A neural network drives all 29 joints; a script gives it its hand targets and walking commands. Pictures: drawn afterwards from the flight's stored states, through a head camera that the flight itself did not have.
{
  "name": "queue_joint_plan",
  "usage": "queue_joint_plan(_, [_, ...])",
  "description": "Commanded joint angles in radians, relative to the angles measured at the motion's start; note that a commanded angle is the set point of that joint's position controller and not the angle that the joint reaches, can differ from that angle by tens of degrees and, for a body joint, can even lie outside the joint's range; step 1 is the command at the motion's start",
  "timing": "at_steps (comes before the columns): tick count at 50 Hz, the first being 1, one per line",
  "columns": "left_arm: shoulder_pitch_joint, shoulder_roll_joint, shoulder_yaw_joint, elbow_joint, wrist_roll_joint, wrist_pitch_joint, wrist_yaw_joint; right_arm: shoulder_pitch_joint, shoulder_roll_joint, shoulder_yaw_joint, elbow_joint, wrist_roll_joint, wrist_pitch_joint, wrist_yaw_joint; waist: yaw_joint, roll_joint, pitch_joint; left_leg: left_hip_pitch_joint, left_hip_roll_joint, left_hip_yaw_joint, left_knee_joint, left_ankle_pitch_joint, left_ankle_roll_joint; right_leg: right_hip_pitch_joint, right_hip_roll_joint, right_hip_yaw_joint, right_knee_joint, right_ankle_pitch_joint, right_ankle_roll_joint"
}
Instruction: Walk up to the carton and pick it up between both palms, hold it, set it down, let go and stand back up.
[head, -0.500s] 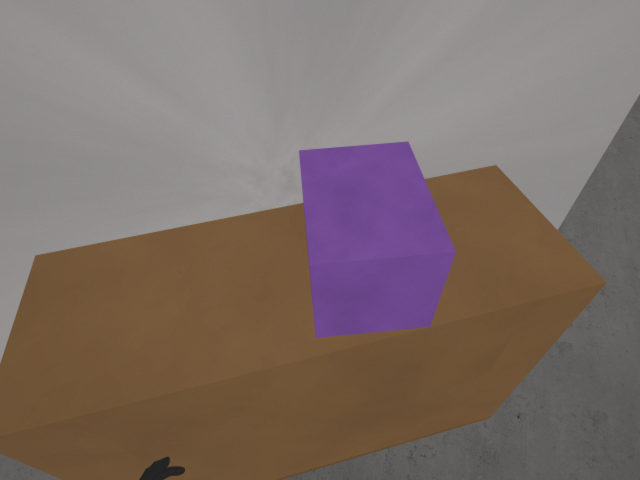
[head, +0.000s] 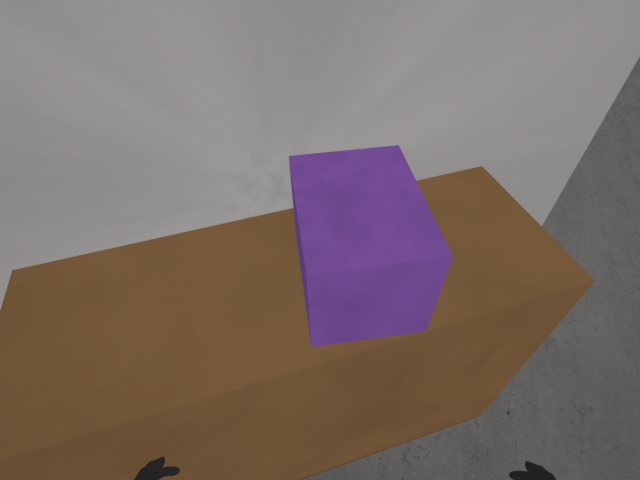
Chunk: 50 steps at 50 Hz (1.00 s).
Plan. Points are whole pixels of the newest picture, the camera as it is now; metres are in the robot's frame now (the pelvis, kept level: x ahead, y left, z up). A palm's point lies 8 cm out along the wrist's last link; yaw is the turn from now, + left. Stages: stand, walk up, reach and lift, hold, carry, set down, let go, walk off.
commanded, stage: walk up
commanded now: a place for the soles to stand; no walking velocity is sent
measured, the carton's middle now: (356, 242) +0.47 -0.04 +0.02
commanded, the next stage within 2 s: none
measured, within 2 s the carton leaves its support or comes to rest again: neither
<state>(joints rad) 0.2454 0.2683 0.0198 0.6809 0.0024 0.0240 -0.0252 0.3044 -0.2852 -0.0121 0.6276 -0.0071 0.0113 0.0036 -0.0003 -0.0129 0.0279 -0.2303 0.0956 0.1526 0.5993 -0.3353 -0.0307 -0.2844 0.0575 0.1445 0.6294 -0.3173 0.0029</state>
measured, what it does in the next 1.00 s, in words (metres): steps on the spot: right foot, then left foot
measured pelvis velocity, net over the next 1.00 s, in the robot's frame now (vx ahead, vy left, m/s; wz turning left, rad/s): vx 0.00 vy -0.07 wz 0.09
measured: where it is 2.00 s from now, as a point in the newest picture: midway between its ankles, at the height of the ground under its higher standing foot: outside the picture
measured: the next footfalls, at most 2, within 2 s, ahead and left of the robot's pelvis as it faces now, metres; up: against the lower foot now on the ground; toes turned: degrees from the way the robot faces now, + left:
right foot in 0.46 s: +0.07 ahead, -0.20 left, +0.00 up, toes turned +6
left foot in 0.86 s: +0.06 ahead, +0.04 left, +0.00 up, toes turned +8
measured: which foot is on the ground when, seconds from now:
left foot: down 0.00-0.48, up 0.50-0.84, down 0.86-1.00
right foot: down 0.00-0.24, up 0.26-0.44, down 0.46-1.00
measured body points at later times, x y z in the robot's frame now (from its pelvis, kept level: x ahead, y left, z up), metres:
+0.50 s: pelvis -0.01 -0.06 -0.01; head +0.02 -0.07 +0.43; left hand +0.17 +0.19 -0.11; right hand -0.02 -0.35 -0.14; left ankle -0.01 +0.13 -0.72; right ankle +0.04 -0.18 -0.73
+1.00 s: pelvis +0.00 -0.07 -0.02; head +0.02 -0.05 +0.43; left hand +0.09 +0.21 -0.14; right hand +0.11 -0.34 -0.11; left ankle +0.02 +0.04 -0.73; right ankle +0.03 -0.20 -0.71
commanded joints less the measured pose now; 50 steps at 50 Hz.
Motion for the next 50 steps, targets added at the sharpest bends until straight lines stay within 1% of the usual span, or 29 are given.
queue_joint_plan(1, [-0.012, 0.135, 0.045, -0.087, 0.001, -0.021, 0.006, -0.004, -0.171, -0.048, -0.086, -0.001, -0.021, -0.006, 0.005, 0.025, -0.034, 0.035, 0.081, -0.096, -0.149, 0.069, 0.087, -0.027, -0.078, 0.061, -0.097, 0.240, -0.050])
queue_joint_plan(10, [-0.019, 0.152, 0.045, -0.084, -0.005, -0.023, 0.011, 0.011, -0.165, -0.050, -0.085, -0.004, -0.015, -0.007, -0.009, 0.011, -0.003, 0.043, 0.080, -0.079, -0.133, 0.096, 0.085, -0.059, -0.066, 0.093, -0.109, 0.267, -0.052])
queue_joint_plan(11, [-0.058, 0.179, 0.056, -0.120, 0.046, -0.005, -0.018, 0.169, -0.209, -0.094, -0.024, -0.039, -0.023, -0.043, -0.037, -0.029, 0.017, 0.149, 0.164, -0.177, -0.191, 0.007, 0.148, -0.173, -0.016, 0.038, 0.026, 0.235, -0.056])
queue_joint_plan(12, [-0.066, 0.136, 0.049, -0.134, 0.060, 0.006, -0.029, 0.210, -0.277, -0.111, 0.001, -0.050, -0.027, -0.062, -0.059, 0.069, 0.036, 0.199, 0.308, -0.262, -0.267, 0.021, 0.227, -0.262, -0.012, -0.038, 0.128, 0.118, -0.016])
queue_joint_plan(13, [-0.053, 0.106, 0.046, -0.140, 0.074, 0.018, -0.036, 0.175, -0.294, -0.118, -0.003, -0.055, -0.028, -0.072, -0.053, 0.154, 0.065, 0.190, 0.439, -0.333, -0.289, 0.133, 0.317, -0.302, -0.041, -0.071, 0.228, -0.146, 0.003])
queue_joint_plan(14, [-0.074, 0.106, 0.048, -0.153, 0.077, 0.025, -0.038, 0.181, -0.266, -0.113, 0.000, -0.059, -0.032, -0.075, -0.064, 0.155, 0.077, 0.177, 0.499, -0.367, -0.303, 0.232, 0.371, -0.338, -0.080, -0.057, 0.329, -0.251, 0.009])
queue_joint_plan(15, [-0.112, 0.109, 0.053, -0.165, 0.072, 0.026, -0.042, 0.201, -0.246, -0.109, 0.012, -0.064, -0.035, -0.078, -0.080, 0.132, 0.094, 0.164, 0.504, -0.360, -0.323, 0.283, 0.383, -0.360, -0.097, -0.050, 0.379, -0.263, 0.013])
queue_joint_plan(16, [-0.127, 0.100, 0.055, -0.175, 0.064, 0.023, -0.046, 0.192, -0.241, -0.104, 0.020, -0.069, -0.040, -0.081, -0.079, 0.132, 0.103, 0.165, 0.484, -0.322, -0.325, 0.321, 0.363, -0.363, -0.121, -0.033, 0.369, -0.243, 0.015])
queue_joint_plan(18, [-0.105, 0.067, 0.054, -0.173, 0.045, 0.016, -0.053, 0.112, -0.237, -0.098, 0.020, -0.067, -0.047, -0.081, -0.039, 0.168, 0.083, 0.150, 0.396, -0.198, -0.286, 0.363, 0.272, -0.280, -0.159, -0.028, 0.233, -0.164, 0.017])
queue_joint_plan(20, [-0.041, 0.054, 0.061, -0.143, 0.034, 0.005, -0.060, 0.029, -0.236, -0.096, 0.001, -0.051, -0.043, -0.072, 0.007, 0.210, 0.034, 0.032, 0.292, -0.073, -0.207, 0.315, 0.205, -0.065, -0.125, -0.097, 0.090, -0.052, 0.006])
queue_joint_plan(21, [0.032, 0.062, 0.071, -0.112, 0.032, -0.004, -0.062, -0.023, -0.227, -0.089, -0.010, -0.037, -0.038, -0.066, 0.054, 0.183, 0.003, -0.078, 0.232, -0.007, -0.129, 0.231, 0.167, 0.109, -0.090, -0.148, -0.015, 0.064, -0.011])
queue_joint_plan(22, [0.108, 0.105, 0.085, -0.071, 0.030, -0.013, -0.057, -0.018, -0.190, -0.074, -0.017, -0.028, -0.029, -0.058, 0.082, 0.085, -0.029, -0.173, 0.171, 0.029, -0.023, 0.145, 0.132, 0.257, -0.036, -0.186, -0.071, 0.161, -0.023])
queue_joint_plan(23, [0.165, 0.168, 0.103, -0.039, 0.025, -0.021, -0.043, 0.059, -0.121, -0.048, -0.016, -0.022, -0.019, -0.044, 0.094, -0.107, -0.079, -0.219, 0.100, 0.069, 0.124, 0.006, 0.094, 0.333, -0.039, -0.150, -0.110, 0.189, -0.038])
queue_joint_plan(24, [0.183, 0.248, 0.118, -0.056, 0.036, -0.024, -0.019, 0.094, -0.053, -0.023, -0.053, -0.007, -0.012, -0.025, 0.114, -0.327, -0.081, -0.319, 0.001, 0.043, 0.324, -0.366, 0.042, 0.286, -0.265, 0.205, -0.267, 0.033, -0.131])
queue_joint_plan(25, [0.125, 0.293, 0.125, -0.062, 0.019, -0.010, -0.003, 0.089, -0.114, -0.055, -0.048, 0.005, 0.015, -0.037, 0.119, -0.191, -0.055, -0.197, -0.013, -0.151, 0.436, -0.430, 0.041, 0.022, -0.389, 0.349, -0.377, -0.338, -0.238])
queue_joint_plan(26, [0.051, 0.273, 0.121, -0.074, 0.011, -0.003, 0.011, 0.085, -0.165, -0.074, -0.043, 0.007, 0.033, -0.037, 0.094, -0.119, 0.027, -0.240, -0.028, -0.194, 0.503, -0.365, 0.042, -0.023, -0.392, 0.340, -0.416, -0.434, -0.260])
queue_joint_plan(27, [0.013, 0.250, 0.101, -0.075, 0.010, -0.006, 0.021, 0.094, -0.159, -0.070, -0.040, 0.007, 0.031, -0.038, 0.076, -0.098, 0.076, -0.303, -0.038, -0.228, 0.535, -0.289, 0.043, 0.000, -0.393, 0.291, -0.390, -0.298, -0.256])
queue_joint_plan(29, [-0.022, 0.221, 0.086, -0.092, 0.022, -0.014, 0.042, 0.159, -0.140, -0.068, -0.021, -0.013, 0.020, -0.043, 0.033, -0.123, 0.071, -0.293, -0.022, -0.264, 0.547, -0.213, 0.035, -0.016, -0.408, 0.244, -0.351, -0.167, -0.245])
queue_joint_plan(30, [-0.031, 0.198, 0.076, -0.088, 0.028, -0.015, 0.042, 0.185, -0.139, -0.073, -0.017, -0.024, 0.014, -0.042, 0.028, -0.139, 0.056, -0.277, -0.027, -0.255, 0.559, -0.212, 0.028, -0.022, -0.410, 0.220, -0.345, -0.156, -0.253])
queue_joint_plan(34, [-0.026, 0.172, 0.062, -0.079, 0.045, -0.033, 0.051, 0.163, -0.135, -0.085, -0.042, -0.031, 0.020, -0.029, 0.032, -0.073, 0.051, -0.278, -0.041, -0.265, 0.535, -0.200, 0.004, 0.013, -0.452, 0.174, -0.300, 0.043, -0.283])
queue_joint_plan(37, [-0.025, 0.186, 0.062, -0.073, 0.045, -0.035, 0.055, 0.152, -0.113, -0.086, -0.063, -0.026, 0.022, -0.019, 0.036, -0.102, 0.044, -0.261, -0.040, -0.234, 0.424, -0.201, 0.002, 0.037, -0.457, 0.117, -0.277, 0.109, -0.281])
queue_joint_plan(40, [-0.055, 0.199, 0.054, -0.080, 0.042, -0.021, 0.049, 0.171, -0.090, -0.089, -0.070, -0.015, 0.004, -0.010, 0.009, -0.140, 0.009, -0.119, -0.059, -0.169, 0.212, -0.160, 0.020, -0.014, -0.410, 0.007, -0.221, 0.126, -0.227])
queue_joint_plan(42, [-0.106, 0.195, 0.036, -0.084, 0.026, -0.010, 0.037, 0.225, -0.097, -0.100, -0.062, -0.012, -0.020, -0.006, -0.049, -0.103, -0.011, 0.065, -0.093, -0.141, -0.019, 0.063, 0.048, -0.122, -0.359, -0.096, -0.104, 0.083, -0.155])
queue_joint_plan(43, [-0.075, 0.165, 0.022, -0.082, 0.020, -0.008, 0.030, 0.231, -0.127, -0.107, -0.066, -0.011, -0.031, -0.007, -0.057, -0.017, -0.031, 0.122, -0.084, -0.219, -0.104, 0.116, 0.068, -0.176, -0.321, -0.149, -0.010, 0.023, -0.099])
queue_joint_plan(44, [-0.029, 0.092, -0.001, -0.103, 0.009, -0.010, 0.021, 0.210, -0.193, -0.120, -0.082, -0.029, -0.038, -0.014, -0.040, 0.198, -0.050, 0.133, 0.094, -0.564, -0.213, 0.000, 0.148, -0.283, -0.214, -0.264, 0.214, -0.089, -0.013])
queue_joint_plan(45, [-0.048, 0.114, 0.013, -0.111, -0.002, 0.007, 0.030, 0.141, -0.263, -0.138, -0.095, -0.011, -0.027, -0.018, -0.048, 0.216, -0.006, -0.101, 0.252, -0.784, -0.295, -0.146, 0.297, -0.200, -0.108, -0.203, 0.302, -0.326, 0.013])
queue_joint_plan(46, [-0.075, 0.141, 0.020, -0.104, 0.005, 0.016, 0.032, 0.087, -0.230, -0.127, -0.097, -0.011, -0.026, -0.022, -0.030, 0.168, 0.044, -0.172, 0.248, -0.785, -0.305, -0.186, 0.337, -0.170, -0.137, -0.125, 0.368, -0.308, 0.009])
queue_joint_plan(48, [-0.067, 0.130, 0.021, -0.099, -0.004, 0.004, 0.025, 0.068, -0.173, -0.101, -0.106, -0.024, -0.028, -0.034, -0.037, 0.138, 0.057, -0.111, 0.161, -0.620, -0.253, 0.052, 0.288, -0.206, -0.127, -0.126, 0.310, -0.271, 0.018])
queue_joint_plan(50, [0.002, 0.112, 0.017, -0.076, 0.013, -0.017, 0.026, 0.028, -0.174, -0.092, -0.116, -0.023, -0.023, -0.031, -0.003, 0.194, 0.010, -0.082, 0.104, -0.515, -0.190, 0.183, 0.223, -0.121, -0.130, -0.153, 0.138, -0.175, 0.015])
